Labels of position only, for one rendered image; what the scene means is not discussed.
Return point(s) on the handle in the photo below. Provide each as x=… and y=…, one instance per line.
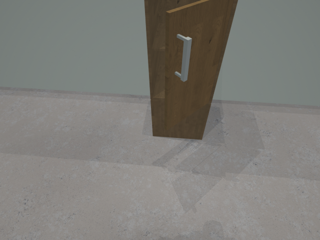
x=185, y=57

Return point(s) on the cupboard door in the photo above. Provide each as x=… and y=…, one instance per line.
x=206, y=22

